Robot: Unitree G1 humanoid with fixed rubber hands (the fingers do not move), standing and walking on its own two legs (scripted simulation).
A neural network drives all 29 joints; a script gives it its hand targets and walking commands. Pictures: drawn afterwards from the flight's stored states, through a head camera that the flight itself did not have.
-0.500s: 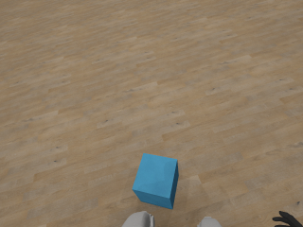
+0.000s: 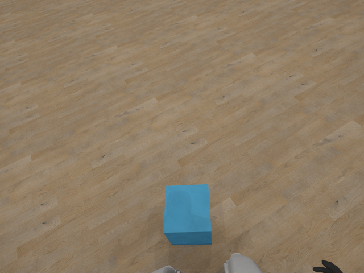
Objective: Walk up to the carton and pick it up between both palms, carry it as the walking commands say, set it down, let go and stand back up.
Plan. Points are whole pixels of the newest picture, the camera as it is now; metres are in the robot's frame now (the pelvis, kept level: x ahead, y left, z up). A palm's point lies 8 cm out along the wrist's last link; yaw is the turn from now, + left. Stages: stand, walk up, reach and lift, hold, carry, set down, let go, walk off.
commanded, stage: walk up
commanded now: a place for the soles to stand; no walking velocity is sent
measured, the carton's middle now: (189, 215) +0.44 +0.03 -0.61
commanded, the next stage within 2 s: none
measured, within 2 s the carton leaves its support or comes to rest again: neither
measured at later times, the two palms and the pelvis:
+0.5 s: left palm out of the picture +0.05 +0.45 -0.08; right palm out of the picture +0.04 -0.20 -0.11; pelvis -0.02 +0.11 +0.00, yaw -2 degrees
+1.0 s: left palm out of the picture +0.11 +0.43 -0.07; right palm out of the picture +0.06 -0.23 -0.12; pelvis +0.01 +0.09 +0.00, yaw -5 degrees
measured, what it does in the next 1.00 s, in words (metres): steps on the spot: left foot, then right foot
